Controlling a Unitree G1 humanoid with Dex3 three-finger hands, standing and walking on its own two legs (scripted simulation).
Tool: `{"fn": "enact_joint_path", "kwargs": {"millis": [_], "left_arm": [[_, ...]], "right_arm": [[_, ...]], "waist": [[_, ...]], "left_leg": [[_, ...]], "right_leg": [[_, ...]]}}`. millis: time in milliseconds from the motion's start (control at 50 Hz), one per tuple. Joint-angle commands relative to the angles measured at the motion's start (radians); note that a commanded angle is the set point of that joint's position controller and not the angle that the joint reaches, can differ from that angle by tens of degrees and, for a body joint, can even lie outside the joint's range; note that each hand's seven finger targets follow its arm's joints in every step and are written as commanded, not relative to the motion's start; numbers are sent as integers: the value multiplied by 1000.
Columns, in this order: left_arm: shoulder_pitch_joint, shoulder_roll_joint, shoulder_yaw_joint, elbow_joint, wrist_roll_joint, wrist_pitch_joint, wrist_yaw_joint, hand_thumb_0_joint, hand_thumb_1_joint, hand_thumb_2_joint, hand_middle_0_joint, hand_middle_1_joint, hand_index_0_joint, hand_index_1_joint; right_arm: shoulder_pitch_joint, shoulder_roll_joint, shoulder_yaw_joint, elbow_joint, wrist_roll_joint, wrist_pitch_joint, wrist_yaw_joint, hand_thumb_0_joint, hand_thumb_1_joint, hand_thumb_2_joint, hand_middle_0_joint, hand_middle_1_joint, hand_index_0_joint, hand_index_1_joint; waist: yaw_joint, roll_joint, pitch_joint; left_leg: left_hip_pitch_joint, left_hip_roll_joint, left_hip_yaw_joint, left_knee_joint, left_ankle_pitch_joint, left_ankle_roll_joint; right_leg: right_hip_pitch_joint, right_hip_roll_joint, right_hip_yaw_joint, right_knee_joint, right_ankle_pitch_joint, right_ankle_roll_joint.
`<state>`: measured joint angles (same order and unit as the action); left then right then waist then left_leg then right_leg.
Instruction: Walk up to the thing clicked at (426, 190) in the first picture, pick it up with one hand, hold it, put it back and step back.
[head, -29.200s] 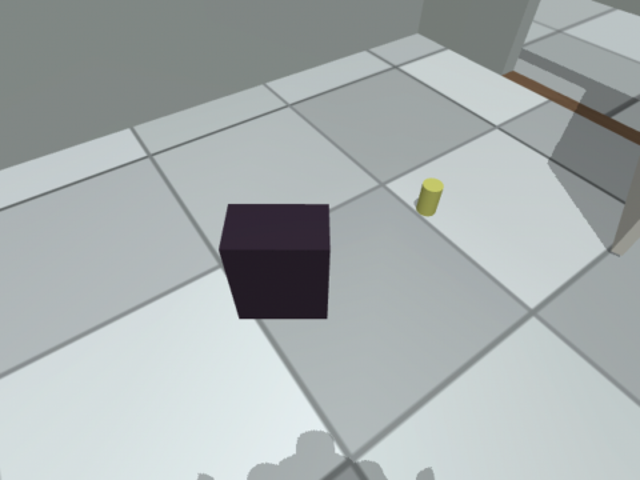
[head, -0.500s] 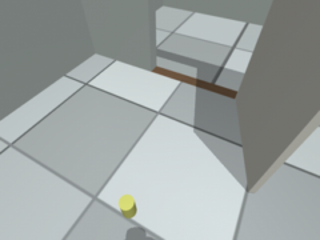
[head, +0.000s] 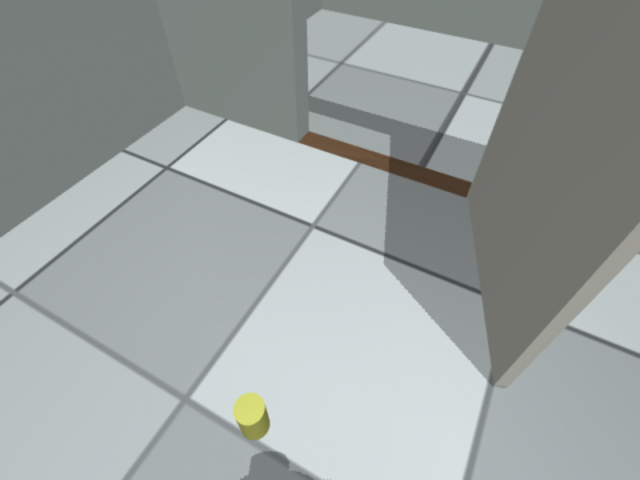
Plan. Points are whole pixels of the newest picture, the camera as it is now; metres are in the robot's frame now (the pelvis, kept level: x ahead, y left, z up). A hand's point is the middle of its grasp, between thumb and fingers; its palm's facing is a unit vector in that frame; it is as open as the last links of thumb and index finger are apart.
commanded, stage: stand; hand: left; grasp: from the side
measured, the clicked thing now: (252, 417) +0.41 +0.19 -0.71
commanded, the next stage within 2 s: step back in 0.32 s
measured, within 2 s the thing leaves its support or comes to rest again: neither
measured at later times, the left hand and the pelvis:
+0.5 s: hand out of the picture +0.08 +0.28 -0.16, palm faces +0.02 -0.93 -0.37, open 7.4 cm; pelvis -0.02 +0.01 -0.01, yaw +0 degrees
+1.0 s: hand out of the picture +0.01 +0.31 -0.18, palm faces -0.09 -0.92 -0.38, open 7.4 cm; pelvis -0.11 +0.05 -0.03, yaw -4 degrees
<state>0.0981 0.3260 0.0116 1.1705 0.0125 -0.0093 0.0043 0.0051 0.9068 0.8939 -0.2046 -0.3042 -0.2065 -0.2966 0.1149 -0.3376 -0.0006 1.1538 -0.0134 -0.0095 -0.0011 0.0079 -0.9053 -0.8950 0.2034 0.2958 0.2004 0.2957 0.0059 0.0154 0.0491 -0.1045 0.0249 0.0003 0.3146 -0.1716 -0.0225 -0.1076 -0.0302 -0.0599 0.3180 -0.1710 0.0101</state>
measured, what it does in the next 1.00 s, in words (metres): walks backwards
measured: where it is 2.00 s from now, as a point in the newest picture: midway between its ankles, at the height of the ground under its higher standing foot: outside the picture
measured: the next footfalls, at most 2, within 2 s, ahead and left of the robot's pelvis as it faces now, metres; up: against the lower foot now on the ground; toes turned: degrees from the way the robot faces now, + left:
right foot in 1.04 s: -0.12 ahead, -0.08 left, +0.00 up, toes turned -1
left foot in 1.34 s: -0.17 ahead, +0.16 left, +0.00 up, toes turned -3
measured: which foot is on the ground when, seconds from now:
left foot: down 0.00-1.00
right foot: down 0.00-0.62, up 0.64-1.00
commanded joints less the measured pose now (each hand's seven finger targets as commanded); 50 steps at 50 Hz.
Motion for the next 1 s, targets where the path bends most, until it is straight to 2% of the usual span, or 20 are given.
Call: {"fn": "enact_joint_path", "kwargs": {"millis": [0,120,280,300,340,400,440,460,480,520,560,580,600,620,640,700,780,840,940,980], "left_arm": [[-27,209,34,-56,1,-24,10,0,900,900,-200,-300,-200,-300],[-26,212,35,-58,1,-24,11,0,900,900,-200,-300,-200,-300],[-30,218,37,-63,2,-25,12,0,900,900,-200,-300,-200,-300],[-36,294,83,-93,-24,-15,13,0,900,900,-200,-300,-200,-300],[-12,282,92,-123,-29,-9,18,0,900,900,-200,-300,-200,-300],[-33,292,101,-186,-19,2,17,0,900,900,-200,-300,-200,-300],[-82,312,110,-232,-5,11,19,0,900,900,-200,-300,-200,-300],[-108,323,110,-260,4,14,21,0,900,900,-200,-300,-200,-300],[-126,323,111,-279,12,16,21,0,900,900,-200,-300,-200,-300],[-168,310,105,-309,17,21,23,0,900,900,-200,-300,-200,-300],[-164,280,95,-325,5,36,20,0,900,900,-200,-300,-200,-300],[-131,233,87,-336,-11,49,21,0,900,900,-200,-300,-200,-300],[-95,197,84,-338,-15,59,28,0,900,900,-200,-300,-200,-300],[-65,220,89,-335,-9,63,38,0,900,900,-200,-300,-200,-300],[-75,224,88,-322,-7,63,45,0,900,900,-200,-300,-200,-300],[0,254,93,-301,-16,61,44,0,900,900,-200,-300,-200,-300],[-12,246,101,-343,1,50,35,0,900,900,-200,-300,-200,-300],[-22,238,107,-370,1,42,28,0,900,900,-200,-300,-200,-300],[76,223,114,-352,4,36,15,0,900,900,-200,-300,-200,-300],[176,212,118,-314,8,30,10,0,900,900,-200,-300,-200,-300]], "right_arm": [[-34,-201,-35,-55,-3,-18,-13,0,-900,-900,200,300,200,300],[-37,-199,-33,-58,-2,-20,-14,0,-900,-900,200,300,200,300],[-39,-203,-34,-62,-1,-18,-14,0,-900,-900,200,300,200,300],[-71,-268,-62,-94,14,0,-6,0,-900,-900,200,300,200,300],[-46,-244,-65,-120,26,10,-5,0,-900,-900,200,300,200,300],[-24,-233,-78,-163,25,28,-1,0,-900,-900,200,300,200,300],[-3,-227,-87,-183,22,45,4,0,-900,-900,200,300,200,300],[22,-228,-93,-199,17,54,8,0,-900,-900,200,300,200,300],[56,-225,-96,-208,15,60,11,0,-900,-900,200,300,200,300],[98,-223,-102,-219,18,58,17,0,-900,-900,200,300,200,300],[130,-230,-110,-216,5,43,14,0,-900,-900,200,300,200,300],[109,-291,-126,-237,-22,34,8,0,-900,-900,200,300,200,300],[79,-362,-137,-256,-31,22,4,0,-900,-900,200,300,200,300],[69,-393,-142,-273,-21,18,1,0,-900,-900,200,300,200,300],[44,-380,-138,-284,-17,17,-4,0,-900,-900,200,300,200,300],[-38,-295,-121,-330,-23,13,-23,0,-900,-900,200,300,200,300],[66,-272,-126,-336,-14,10,-35,0,-900,-900,200,300,200,300],[96,-284,-128,-347,-13,12,-38,0,-900,-900,200,300,200,300],[39,-301,-121,-380,-11,24,-32,0,-900,-900,200,300,200,300],[-4,-308,-120,-386,-1,34,-27,0,-900,-900,200,300,200,300]], "waist": [[1,-3,-60],[-2,-13,-80],[-4,-15,-80],[-6,-26,27],[-13,-29,-47],[-20,-84,-144],[-23,-161,-136],[-30,-211,-122],[-44,-215,-110],[-64,-214,-80],[-66,-123,-65],[-52,110,-46],[-25,210,-37],[-34,162,-75],[-45,157,-99],[18,131,-110],[-34,88,-123],[-60,96,-117],[-34,133,-152],[17,121,-169]], "left_leg": [[-20,102,-86,-54,101,30],[10,106,-83,-42,167,35],[6,108,-84,-51,148,32],[-75,85,-89,73,304,64],[-74,70,-65,156,350,70],[-80,12,-30,308,234,70],[-126,-51,-19,470,-39,68],[-137,-66,-36,570,-265,78],[-147,-48,-73,606,-353,86],[-147,-35,-64,525,-293,91],[-137,-11,-40,219,24,76],[-143,132,-270,80,293,93],[-95,246,-454,33,459,155],[-94,289,-449,85,594,209],[-97,295,-473,79,565,219],[-33,197,-279,153,482,210],[101,237,-295,185,534,288],[116,249,-293,202,550,303],[-3,222,-256,206,341,257],[-118,190,-214,242,240,199]], "right_leg": [[28,-112,105,-50,109,-21],[35,-114,99,-43,178,-20],[38,-113,98,-45,153,-20],[-27,-109,118,40,331,-35],[-2,-123,113,81,410,-71],[-17,-198,181,90,416,-149],[-71,-285,242,76,407,-226],[-135,-336,276,76,386,-264],[-172,-353,271,90,352,-275],[-205,-297,211,153,321,-230],[-179,-182,134,312,188,-131],[-243,-23,82,507,-10,-64],[-371,117,153,623,-422,-46],[-356,125,243,739,-500,-43],[-358,144,291,823,-488,-45],[-408,128,279,915,-346,-34],[-430,108,235,856,-370,9],[-402,92,208,724,-387,16],[-217,57,113,429,-302,-11],[-52,56,70,184,-109,-40]]}}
